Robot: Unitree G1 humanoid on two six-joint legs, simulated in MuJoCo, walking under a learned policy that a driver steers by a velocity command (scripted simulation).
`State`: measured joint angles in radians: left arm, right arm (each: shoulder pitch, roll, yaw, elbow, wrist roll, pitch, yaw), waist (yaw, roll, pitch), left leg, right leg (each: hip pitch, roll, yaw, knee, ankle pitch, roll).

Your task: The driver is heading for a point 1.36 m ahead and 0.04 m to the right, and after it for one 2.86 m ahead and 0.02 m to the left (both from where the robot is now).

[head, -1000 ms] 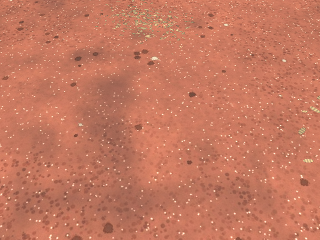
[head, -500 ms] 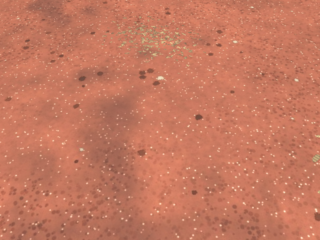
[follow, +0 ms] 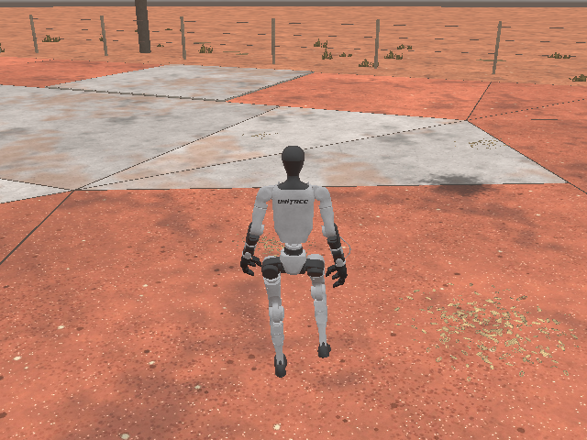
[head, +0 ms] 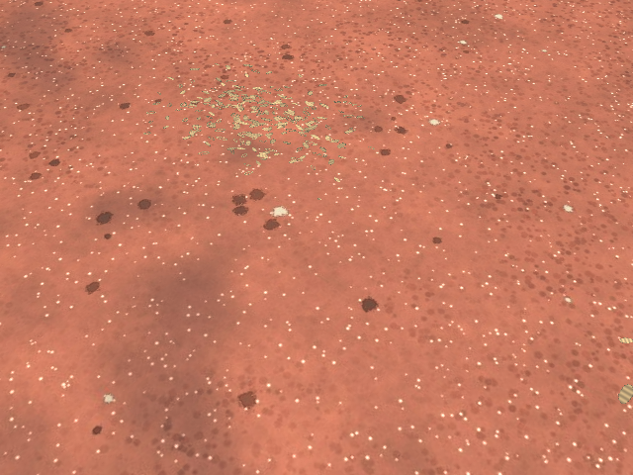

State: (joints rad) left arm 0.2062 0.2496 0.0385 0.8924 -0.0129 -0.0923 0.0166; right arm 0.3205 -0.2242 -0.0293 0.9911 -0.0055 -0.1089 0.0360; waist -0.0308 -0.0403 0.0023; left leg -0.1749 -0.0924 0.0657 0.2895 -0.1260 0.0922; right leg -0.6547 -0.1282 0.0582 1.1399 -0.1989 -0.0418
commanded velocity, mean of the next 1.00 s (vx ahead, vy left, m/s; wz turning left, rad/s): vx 0.50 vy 0.00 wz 0.00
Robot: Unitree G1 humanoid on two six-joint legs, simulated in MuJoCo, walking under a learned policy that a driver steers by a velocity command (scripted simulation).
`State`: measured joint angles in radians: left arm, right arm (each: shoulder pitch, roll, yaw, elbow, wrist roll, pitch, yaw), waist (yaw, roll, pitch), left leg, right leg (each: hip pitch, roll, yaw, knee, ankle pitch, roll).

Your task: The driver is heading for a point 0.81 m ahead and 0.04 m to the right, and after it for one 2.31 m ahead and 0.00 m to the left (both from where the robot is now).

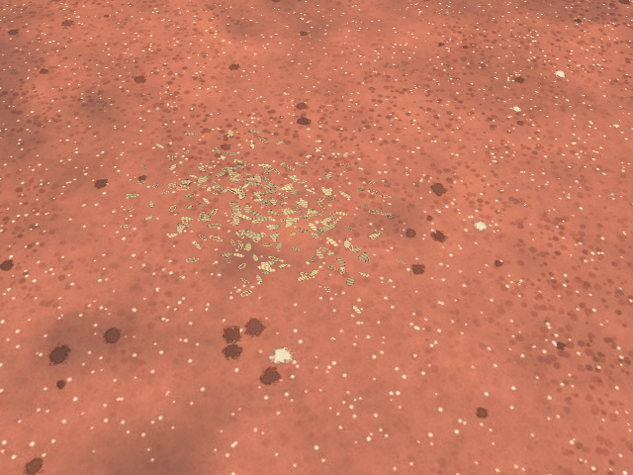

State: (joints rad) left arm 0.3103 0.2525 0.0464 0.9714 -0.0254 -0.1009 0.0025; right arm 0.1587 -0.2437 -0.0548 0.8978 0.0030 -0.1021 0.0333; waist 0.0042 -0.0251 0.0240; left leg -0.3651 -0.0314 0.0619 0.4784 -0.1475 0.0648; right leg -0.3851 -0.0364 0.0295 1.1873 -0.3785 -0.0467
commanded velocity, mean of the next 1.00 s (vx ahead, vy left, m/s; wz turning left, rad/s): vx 0.50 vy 0.00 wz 0.00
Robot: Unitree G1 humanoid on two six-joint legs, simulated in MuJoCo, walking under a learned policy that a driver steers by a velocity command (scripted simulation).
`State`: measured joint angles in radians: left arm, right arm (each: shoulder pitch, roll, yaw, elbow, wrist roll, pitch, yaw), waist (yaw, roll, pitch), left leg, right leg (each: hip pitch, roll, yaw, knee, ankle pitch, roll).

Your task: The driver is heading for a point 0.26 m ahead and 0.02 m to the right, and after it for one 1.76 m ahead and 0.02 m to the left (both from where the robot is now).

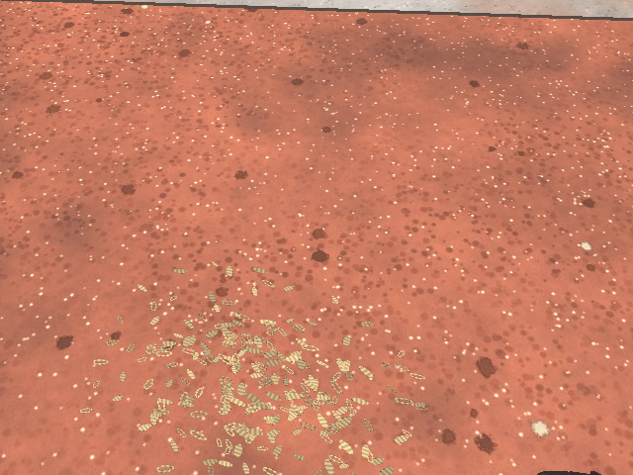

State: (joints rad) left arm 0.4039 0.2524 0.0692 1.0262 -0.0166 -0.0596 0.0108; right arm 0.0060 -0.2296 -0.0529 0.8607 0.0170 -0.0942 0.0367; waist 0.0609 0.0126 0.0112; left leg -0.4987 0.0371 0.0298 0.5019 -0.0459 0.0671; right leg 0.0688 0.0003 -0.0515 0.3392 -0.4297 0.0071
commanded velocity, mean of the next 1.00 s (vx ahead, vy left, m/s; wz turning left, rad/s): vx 0.14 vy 0.00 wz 0.00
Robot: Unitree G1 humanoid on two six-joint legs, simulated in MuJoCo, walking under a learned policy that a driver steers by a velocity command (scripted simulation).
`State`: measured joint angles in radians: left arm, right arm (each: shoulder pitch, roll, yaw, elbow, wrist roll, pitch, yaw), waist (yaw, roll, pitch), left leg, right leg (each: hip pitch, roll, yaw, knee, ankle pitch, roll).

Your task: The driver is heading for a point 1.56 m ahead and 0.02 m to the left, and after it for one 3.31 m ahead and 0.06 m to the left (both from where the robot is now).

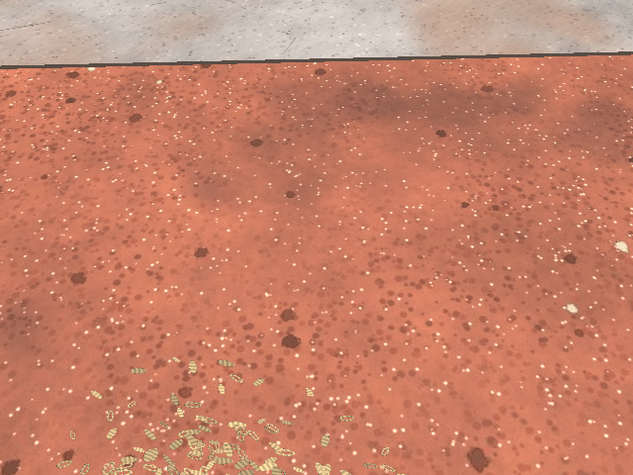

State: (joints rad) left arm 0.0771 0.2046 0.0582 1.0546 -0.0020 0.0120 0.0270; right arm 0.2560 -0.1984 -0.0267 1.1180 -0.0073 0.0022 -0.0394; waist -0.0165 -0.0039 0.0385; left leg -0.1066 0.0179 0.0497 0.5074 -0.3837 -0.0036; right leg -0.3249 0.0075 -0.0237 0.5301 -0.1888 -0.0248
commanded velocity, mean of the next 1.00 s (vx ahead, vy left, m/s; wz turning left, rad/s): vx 0.01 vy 0.00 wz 0.00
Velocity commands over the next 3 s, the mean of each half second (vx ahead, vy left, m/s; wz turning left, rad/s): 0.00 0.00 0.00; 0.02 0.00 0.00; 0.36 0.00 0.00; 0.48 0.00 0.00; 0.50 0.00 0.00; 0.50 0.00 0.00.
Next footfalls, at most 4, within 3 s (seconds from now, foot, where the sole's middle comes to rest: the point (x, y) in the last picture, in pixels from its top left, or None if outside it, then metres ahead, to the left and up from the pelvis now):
1.68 left None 0.50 0.12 -0.77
2.26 right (373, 337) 0.83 -0.12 -0.77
2.82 left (276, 239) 1.15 0.12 -0.77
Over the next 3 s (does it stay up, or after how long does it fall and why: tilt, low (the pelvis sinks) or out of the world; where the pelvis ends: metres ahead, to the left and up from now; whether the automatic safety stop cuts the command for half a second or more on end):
stays up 1.06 0.04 0.01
